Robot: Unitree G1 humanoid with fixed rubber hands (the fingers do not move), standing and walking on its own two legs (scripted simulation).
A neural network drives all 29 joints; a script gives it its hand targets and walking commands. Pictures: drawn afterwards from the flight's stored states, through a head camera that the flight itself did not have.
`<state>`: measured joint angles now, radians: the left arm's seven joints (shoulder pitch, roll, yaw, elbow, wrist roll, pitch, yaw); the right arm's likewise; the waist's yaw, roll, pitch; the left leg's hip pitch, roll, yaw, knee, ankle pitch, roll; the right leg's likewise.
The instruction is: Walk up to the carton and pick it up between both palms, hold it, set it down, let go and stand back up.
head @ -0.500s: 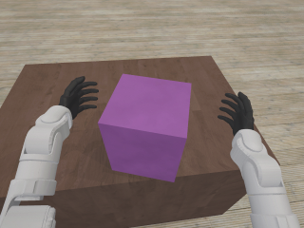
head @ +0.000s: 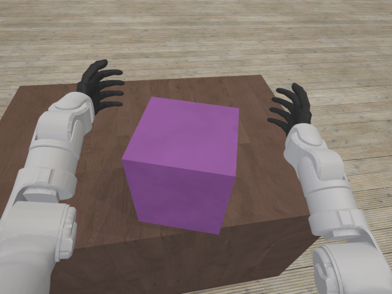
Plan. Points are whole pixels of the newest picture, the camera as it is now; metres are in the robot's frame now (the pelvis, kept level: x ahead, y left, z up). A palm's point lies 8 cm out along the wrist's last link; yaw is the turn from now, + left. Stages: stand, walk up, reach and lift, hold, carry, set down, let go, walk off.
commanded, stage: reach and lift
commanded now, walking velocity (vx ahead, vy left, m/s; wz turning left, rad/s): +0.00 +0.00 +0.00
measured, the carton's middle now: (186, 167) +0.42 -0.03 +0.01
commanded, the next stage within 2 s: none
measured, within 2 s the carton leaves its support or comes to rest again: neither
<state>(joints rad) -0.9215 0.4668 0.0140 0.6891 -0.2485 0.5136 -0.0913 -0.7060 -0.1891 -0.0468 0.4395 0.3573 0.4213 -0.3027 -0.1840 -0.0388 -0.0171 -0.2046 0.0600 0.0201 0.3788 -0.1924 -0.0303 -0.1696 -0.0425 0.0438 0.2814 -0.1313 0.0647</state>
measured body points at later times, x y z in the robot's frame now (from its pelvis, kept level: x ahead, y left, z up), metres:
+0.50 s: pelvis -0.01 +0.00 +0.00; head +0.02 +0.02 +0.44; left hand +0.46 +0.14 +0.10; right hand +0.37 -0.22 +0.08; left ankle +0.00 +0.14 -0.75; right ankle +0.01 -0.16 -0.75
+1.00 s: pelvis -0.01 +0.00 -0.02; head +0.03 +0.03 +0.43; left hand +0.46 +0.13 +0.06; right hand +0.38 -0.20 +0.05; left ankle +0.00 +0.14 -0.75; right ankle +0.01 -0.16 -0.75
